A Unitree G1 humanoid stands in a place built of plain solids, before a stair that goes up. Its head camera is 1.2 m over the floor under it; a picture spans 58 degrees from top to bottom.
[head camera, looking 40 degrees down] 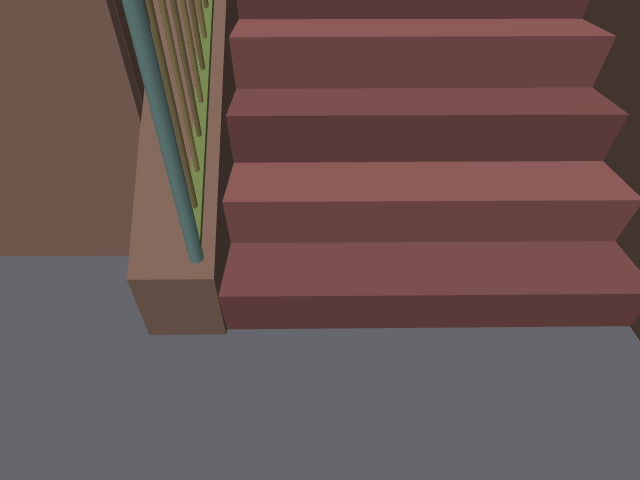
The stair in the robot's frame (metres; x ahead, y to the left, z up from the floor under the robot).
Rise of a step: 0.19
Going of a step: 0.24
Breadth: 1.40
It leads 1 degrees to the left of straight ahead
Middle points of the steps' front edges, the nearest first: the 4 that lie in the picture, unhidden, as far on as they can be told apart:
0.94 -0.38 0.19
1.18 -0.38 0.38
1.43 -0.37 0.57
1.67 -0.37 0.76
